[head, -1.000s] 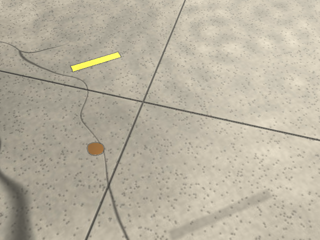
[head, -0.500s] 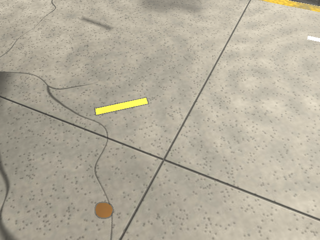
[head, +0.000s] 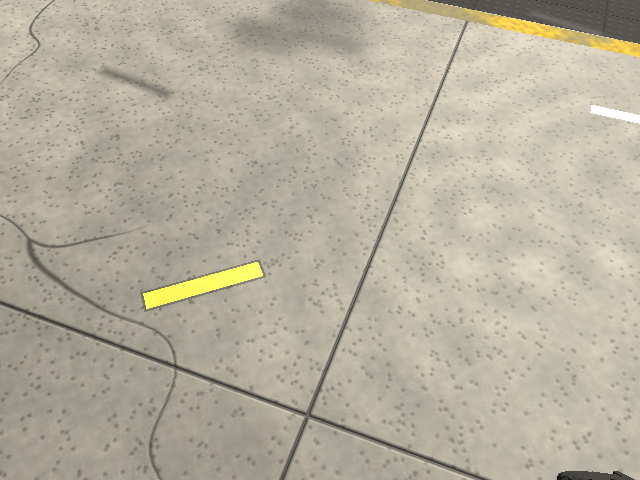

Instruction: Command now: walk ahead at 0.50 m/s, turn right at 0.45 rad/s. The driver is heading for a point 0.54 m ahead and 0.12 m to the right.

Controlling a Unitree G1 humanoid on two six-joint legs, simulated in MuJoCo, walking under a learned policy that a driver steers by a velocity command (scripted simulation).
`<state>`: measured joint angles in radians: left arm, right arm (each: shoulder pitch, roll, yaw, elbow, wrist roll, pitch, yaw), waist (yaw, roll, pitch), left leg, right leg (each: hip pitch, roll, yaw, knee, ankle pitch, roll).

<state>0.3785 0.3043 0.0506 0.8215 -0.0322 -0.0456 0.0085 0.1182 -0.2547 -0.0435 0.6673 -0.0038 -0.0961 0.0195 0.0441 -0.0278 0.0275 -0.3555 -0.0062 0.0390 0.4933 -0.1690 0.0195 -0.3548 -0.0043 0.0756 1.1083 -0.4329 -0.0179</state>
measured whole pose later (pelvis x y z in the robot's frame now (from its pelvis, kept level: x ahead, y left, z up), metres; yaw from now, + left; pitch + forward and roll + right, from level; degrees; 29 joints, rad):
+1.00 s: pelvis +0.35 -0.10 +0.00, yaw -17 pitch +0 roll -1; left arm 0.16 0.23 0.02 0.83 0.02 0.00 0.00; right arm 0.17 -0.25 -0.04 0.82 -0.01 0.00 -0.02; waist 0.00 -0.01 0.01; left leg -0.30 0.04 -0.03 0.51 -0.22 -0.03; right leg -0.18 0.06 -0.02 0.48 -0.30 -0.05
